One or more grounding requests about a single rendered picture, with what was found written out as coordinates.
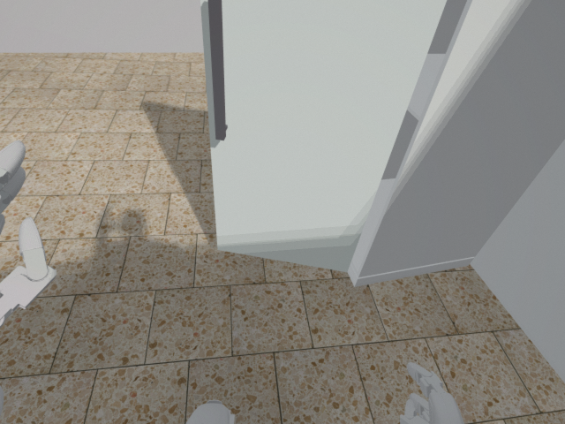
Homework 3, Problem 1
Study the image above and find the robot right hand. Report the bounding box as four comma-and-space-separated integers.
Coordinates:
400, 362, 464, 424

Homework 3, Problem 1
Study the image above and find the handle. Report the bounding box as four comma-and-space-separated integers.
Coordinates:
208, 0, 228, 140

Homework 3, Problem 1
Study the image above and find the left robot thigh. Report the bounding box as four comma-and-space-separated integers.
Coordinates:
185, 403, 235, 424

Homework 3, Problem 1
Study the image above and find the fridge door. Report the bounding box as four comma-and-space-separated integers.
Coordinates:
200, 0, 447, 272

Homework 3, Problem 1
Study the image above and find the robot left hand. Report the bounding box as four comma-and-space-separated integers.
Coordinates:
0, 140, 57, 328

